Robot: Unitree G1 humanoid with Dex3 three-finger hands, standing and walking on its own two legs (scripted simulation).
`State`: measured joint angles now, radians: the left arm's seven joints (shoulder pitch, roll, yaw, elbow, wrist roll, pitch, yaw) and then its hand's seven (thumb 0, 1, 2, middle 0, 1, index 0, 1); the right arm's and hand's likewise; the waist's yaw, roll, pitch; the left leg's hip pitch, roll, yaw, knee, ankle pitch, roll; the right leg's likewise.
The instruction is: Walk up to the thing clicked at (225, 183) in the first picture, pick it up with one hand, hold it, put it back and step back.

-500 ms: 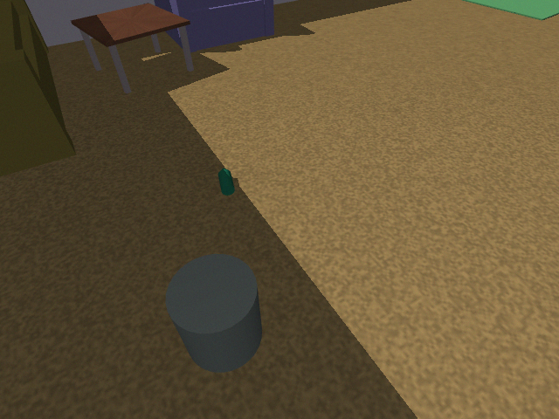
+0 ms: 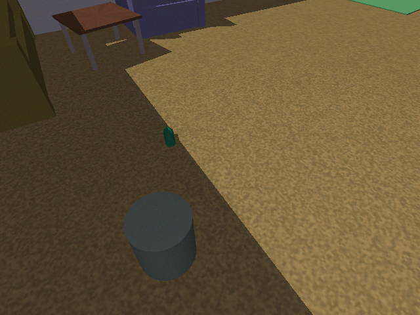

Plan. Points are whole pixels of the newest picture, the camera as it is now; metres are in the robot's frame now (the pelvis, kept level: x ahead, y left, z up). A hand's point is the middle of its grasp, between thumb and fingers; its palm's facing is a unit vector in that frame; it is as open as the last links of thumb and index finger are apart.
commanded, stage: stand
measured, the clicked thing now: (168, 135) +1.48 +0.37 -0.75
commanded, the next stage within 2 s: walk up in 0.62 s
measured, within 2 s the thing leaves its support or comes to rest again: neither
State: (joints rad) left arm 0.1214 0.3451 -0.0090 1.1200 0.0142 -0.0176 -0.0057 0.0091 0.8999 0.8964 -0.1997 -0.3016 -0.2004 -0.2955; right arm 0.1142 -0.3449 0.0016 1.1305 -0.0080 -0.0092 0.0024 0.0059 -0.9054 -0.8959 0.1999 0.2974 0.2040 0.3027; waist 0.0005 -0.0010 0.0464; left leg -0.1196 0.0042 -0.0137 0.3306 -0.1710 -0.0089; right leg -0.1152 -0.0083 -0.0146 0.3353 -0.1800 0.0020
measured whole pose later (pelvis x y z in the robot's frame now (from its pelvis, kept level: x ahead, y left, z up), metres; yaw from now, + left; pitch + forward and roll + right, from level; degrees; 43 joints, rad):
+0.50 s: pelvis +0.01 +0.00 +0.00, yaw +0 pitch -2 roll +0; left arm 0.12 0.35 -0.01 1.12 0.01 -0.02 0.00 0.01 0.90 0.90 -0.20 -0.30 -0.20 -0.30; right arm 0.11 -0.34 0.00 1.13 -0.01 -0.01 0.00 0.01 -0.91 -0.90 0.20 0.30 0.20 0.30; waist 0.00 0.00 0.05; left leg -0.11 0.01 -0.02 0.32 -0.17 -0.01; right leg -0.11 -0.01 -0.02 0.32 -0.18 0.00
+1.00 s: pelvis +0.00 -0.06 -0.01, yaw +22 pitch -1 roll +2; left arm 0.10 0.38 0.08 0.86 0.04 0.04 -0.02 0.01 0.90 0.90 -0.20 -0.30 -0.20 -0.30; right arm 0.22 -0.41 -0.08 0.86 -0.04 0.05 0.02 0.01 -0.91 -0.90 0.20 0.30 0.20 0.30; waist 0.00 -0.02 0.13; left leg -0.49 -0.02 -0.03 0.92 -0.36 0.00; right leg -0.16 -0.03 -0.08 0.52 -0.34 -0.04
